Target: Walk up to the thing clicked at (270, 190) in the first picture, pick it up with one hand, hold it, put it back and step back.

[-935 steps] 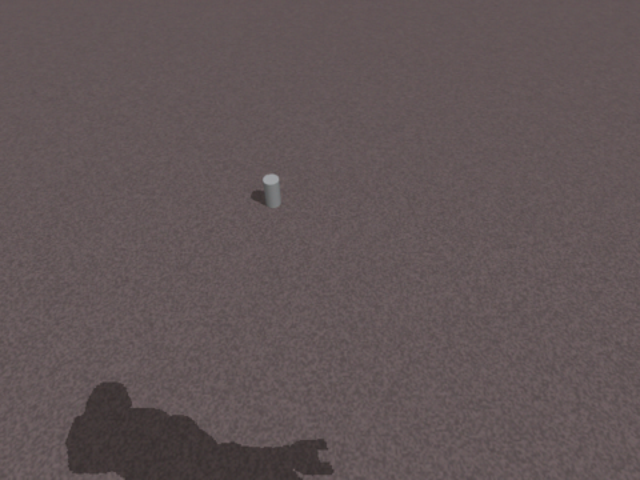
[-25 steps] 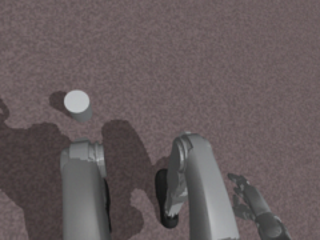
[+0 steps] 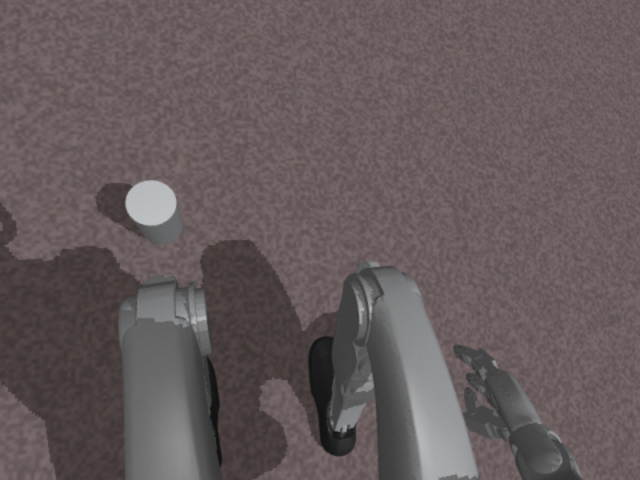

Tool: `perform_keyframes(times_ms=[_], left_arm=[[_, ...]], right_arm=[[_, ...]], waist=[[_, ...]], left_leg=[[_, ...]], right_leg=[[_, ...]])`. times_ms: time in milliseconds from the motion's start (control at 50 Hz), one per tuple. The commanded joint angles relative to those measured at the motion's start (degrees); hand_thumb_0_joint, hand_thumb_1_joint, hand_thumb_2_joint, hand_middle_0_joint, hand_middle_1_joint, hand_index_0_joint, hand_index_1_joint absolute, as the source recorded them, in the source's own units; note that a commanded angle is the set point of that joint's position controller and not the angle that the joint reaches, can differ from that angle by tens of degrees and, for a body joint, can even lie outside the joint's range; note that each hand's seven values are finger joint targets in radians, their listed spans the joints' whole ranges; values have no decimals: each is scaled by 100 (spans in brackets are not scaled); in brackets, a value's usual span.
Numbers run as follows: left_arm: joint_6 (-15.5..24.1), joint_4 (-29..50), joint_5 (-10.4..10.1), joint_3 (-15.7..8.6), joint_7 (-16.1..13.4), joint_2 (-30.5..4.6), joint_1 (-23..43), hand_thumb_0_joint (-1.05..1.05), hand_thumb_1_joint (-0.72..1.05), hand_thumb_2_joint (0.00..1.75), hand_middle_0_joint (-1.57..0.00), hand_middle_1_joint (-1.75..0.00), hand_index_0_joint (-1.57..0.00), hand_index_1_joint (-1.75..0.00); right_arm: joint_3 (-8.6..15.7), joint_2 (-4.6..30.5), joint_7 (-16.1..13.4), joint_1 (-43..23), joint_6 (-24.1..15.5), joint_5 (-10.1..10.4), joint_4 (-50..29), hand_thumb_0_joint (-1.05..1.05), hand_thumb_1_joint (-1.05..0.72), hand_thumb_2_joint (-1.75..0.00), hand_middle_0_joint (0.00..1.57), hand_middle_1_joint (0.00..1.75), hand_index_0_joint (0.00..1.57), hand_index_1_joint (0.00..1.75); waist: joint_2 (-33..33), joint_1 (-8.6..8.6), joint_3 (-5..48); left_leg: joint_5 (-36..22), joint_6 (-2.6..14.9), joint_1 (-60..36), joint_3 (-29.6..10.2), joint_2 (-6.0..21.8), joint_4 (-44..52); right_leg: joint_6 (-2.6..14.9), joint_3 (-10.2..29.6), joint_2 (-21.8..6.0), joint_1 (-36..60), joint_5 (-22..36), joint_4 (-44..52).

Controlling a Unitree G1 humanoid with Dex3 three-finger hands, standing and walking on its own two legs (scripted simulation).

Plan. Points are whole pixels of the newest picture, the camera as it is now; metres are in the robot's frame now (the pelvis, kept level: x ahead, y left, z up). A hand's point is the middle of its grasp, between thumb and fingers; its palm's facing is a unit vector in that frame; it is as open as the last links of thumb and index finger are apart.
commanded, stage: go down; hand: left
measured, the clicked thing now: (157, 215) +0.45 +0.21 -0.29
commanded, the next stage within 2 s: none
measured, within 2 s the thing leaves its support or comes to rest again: neither
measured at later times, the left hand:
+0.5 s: hand out of the picture +0.39 +0.41 +0.01, palm faces +0.02 -1.00 -0.06, open 17.7 cm
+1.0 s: hand out of the picture +0.39 +0.41 +0.00, palm faces +0.02 -1.00 -0.06, open 17.7 cm
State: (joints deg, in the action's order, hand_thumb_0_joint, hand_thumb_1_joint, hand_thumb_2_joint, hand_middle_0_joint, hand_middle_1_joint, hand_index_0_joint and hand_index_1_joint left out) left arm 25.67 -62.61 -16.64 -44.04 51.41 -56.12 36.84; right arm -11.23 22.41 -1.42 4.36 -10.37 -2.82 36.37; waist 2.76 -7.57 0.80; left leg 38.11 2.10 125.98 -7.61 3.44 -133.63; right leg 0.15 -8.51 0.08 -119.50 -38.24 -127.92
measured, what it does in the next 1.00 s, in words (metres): stands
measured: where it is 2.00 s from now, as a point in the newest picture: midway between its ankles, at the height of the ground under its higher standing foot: (269, 426)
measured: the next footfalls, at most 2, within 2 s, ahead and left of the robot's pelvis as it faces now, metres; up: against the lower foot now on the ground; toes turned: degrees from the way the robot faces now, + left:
none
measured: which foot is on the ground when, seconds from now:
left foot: down 0.00-1.00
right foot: down 0.00-1.00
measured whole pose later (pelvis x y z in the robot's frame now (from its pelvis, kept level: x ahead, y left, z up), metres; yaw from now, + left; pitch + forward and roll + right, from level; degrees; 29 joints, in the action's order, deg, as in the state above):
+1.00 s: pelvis +0.00 +0.00 +0.00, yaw +0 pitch +30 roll -10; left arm 25.7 -61.0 -16.6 -43.7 51.6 -55.2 36.3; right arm -11.1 22.1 -1.3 4.7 -10.3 -2.7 36.8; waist 3.0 -7.3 0.8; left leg 38.4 2.3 126.1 -7.6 3.1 -133.7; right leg -0.2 -8.4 0.1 -119.3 -38.7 -127.9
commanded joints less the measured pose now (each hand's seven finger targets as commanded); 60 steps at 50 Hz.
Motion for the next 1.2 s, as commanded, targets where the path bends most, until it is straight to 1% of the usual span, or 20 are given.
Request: perform_keyframes(times_ms=[0, 40, 100, 200, 240, 280, 340, 380, 400, 420, 520, 560, 660, 700, 760, 820, 880, 900, 1040, 1180], left_arm=[[299, 1301, -213, -386, -25, -2352, 1230, 0, -61, 6, -5, -8, -5, -8], [264, 1458, -174, -316, -22, -2262, 1259, 0, -61, 6, -5, -8, -4, -8], [195, 1493, -71, -330, -89, -2360, 1111, 0, -61, 7, -4, -8, -4, -8], [167, 1505, -146, -406, -127, -2294, 896, 0, -61, 6, -4, -8, -4, -8], [167, 1473, -156, -323, -98, -2244, 1103, 0, -61, 7, -4, -7, -4, -7], [157, 1212, -177, -373, -77, -2217, 917, 0, -61, 6, -4, -7, -4, -7], [148, 784, -208, -245, -36, -1968, 753, 0, -61, 6, -3, -7, -4, -7], [216, 924, -212, -161, 14, -1991, 984, 0, -61, 6, -4, -7, -4, -7], [245, 1071, -226, -273, 5, -2126, 1032, 0, -61, 5, -4, -7, -4, -6], [260, 1163, -196, -222, 12, -2164, 1080, 0, -61, 5, -4, -7, -4, -6], [262, 1488, -136, -80, -27, -2028, 1317, 0, -61, 6, -4, -7, -4, -7], [261, 1803, -160, -252, -88, -2286, 1422, 0, -61, 6, -5, -7, -4, -8], [179, 1548, -97, -331, -175, -2318, 1125, 0, -61, 8, -4, -9, -4, -8], [128, 1195, -108, -279, -161, -2088, 903, 0, -61, 7, -3, -8, -4, -7], [143, 970, -137, -285, -104, -2086, 758, 0, -61, 7, -3, -8, -4, -7], [195, 888, -198, -225, -50, -1969, 822, 0, -61, 6, -3, -7, -4, -7], [262, 1076, -259, -263, 8, -2068, 1008, 0, -61, 6, -4, -7, -4, -7], [297, 1204, -233, -346, 6, -2229, 1040, 0, -61, 7, -3, -7, -4, -7], [265, 1833, -143, -313, -43, -2372, 1352, 0, -61, 7, -4, -8, -4, -8], [97, 1374, -110, -296, -107, -2222, 1028, 0, -61, 6, -4, -8, -4, -8]], right_arm=[[563, 1468, -90, 702, -174, 40, -242, 0, -89, -90, 20, 30, 20, 30], [587, 1499, -107, 782, -167, 32, -180, 0, -89, -90, 20, 30, 20, 30], [621, 1504, -118, 758, -139, 50, -170, 0, -89, -90, 20, 30, 20, 30], [601, 1443, -118, 690, -117, 85, -197, 0, -89, -90, 20, 30, 20, 30], [609, 1431, -122, 704, -129, 93, -192, 0, -89, -90, 20, 30, 20, 30], [607, 1451, -120, 712, -136, 107, -206, 0, -89, -90, 20, 30, 20, 30], [554, 1458, -103, 624, -155, 106, -263, 0, -88, -89, 20, 30, 20, 30], [569, 1465, -91, 661, -166, 87, -250, 0, -88, -89, 20, 30, 20, 30], [569, 1471, -96, 653, -171, 88, -271, 0, -88, -89, 20, 30, 20, 30], [580, 1466, -95, 625, -188, 87, -271, 0, -89, -90, 20, 30, 20, 30], [694, 1536, -107, 746, -181, 83, -179, 0, -89, -90, 20, 30, 20, 30], [651, 1477, -121, 759, -176, 78, -181, 0, -89, -90, 20, 30, 20, 30], [599, 1414, -133, 746, -138, 81, -131, 0, -89, -90, 20, 30, 20, 30], [589, 1400, -131, 744, -124, 92, -163, 0, -88, -90, 20, 30, 20, 30], [575, 1423, -112, 685, -120, 101, -201, 0, -88, -90, 20, 30, 20, 30], [550, 1397, -82, 678, -136, 103, -266, 0, -88, -89, 20, 30, 20, 30], [560, 1465, -82, 683, -162, 78, -268, 0, -88, -89, 20, 30, 20, 30], [563, 1494, -82, 700, -167, 73, -258, 0, -88, -90, 20, 30, 20, 30], [630, 1514, -128, 760, -147, 57, -164, 0, -89, -90, 20, 30, 20, 30], [598, 1433, -129, 696, -115, 95, -185, 0, -88, -90, 20, 30, 20, 30]], waist=[[-1885, 135, 4010], [-2210, 137, 4171], [-2322, 199, 4007], [-2084, 231, 3756], [-1952, 125, 3678], [-1820, 83, 3442], [-1586, 18, 3195], [-1630, -31, 3317], [-1702, 69, 3421], [-1793, 79, 3502], [-2291, 95, 3910], [-2387, 175, 4125], [-2178, 221, 3890], [-1887, 116, 3595], [-1787, 126, 3347], [-1539, 11, 3348], [-1692, 29, 3584], [-1764, 68, 3689], [-2576, 192, 4251], [-2057, 150, 3614]], left_leg=[[-693, -36, -2973, 128, -100, 1613], [-978, -95, -3417, 67, -87, 1700], [-803, -118, -3429, 19, -83, 1821], [-785, -73, -3107, 47, -111, 1792], [-670, -47, -3017, 42, -101, 1757], [-531, -33, -2845, 27, -107, 1779], [-430, -26, -2722, -24, -87, 1754], [-455, -20, -2707, 19, -93, 1692], [-450, -23, -2760, 35, -98, 1718], [-369, -30, -2840, 25, -82, 1756], [-521, -144, -3621, -139, -46, 1941], [-671, -133, -3557, -26, -87, 1868], [-926, -86, -3304, 23, -121, 1816], [-859, -54, -3064, 27, -126, 1786], [-624, -36, -2852, 26, -119, 1788], [-592, -3, -2648, 51, -115, 1700], [-715, -26, -2852, 55, -97, 1652], [-788, -49, -2973, 35, -86, 1659], [-978, -157, -3795, -57, -63, 1881], [-756, -81, -3188, -23, -103, 1842]], right_leg=[[213, 53, 258, 1726, 684, 1199], [252, 17, 237, 1520, 831, 1110], [275, -6, 227, 1315, 679, 1103], [257, 15, 229, 1366, 694, 1144], [255, 25, 241, 1281, 618, 1164], [245, -11, 251, 1320, 511, 1198], [239, -47, 263, 1193, 471, 1179], [235, -47, 269, 1333, 476, 1202], [237, -33, 260, 1374, 488, 1211], [238, -25, 263, 1343, 415, 1205], [273, -36, 221, 975, 492, 1068], [272, 26, 213, 1264, 630, 1124], [275, 38, 212, 1361, 773, 1103], [259, 13, 223, 1305, 728, 1159], [261, -11, 236, 1248, 562, 1183], [234, -14, 262, 1424, 567, 1231], [230, -11, 267, 1520, 666, 1213], [236, -21, 263, 1520, 696, 1165], [283, -3, 215, 1230, 775, 1035], [265, 7, 227, 1178, 654, 1149]])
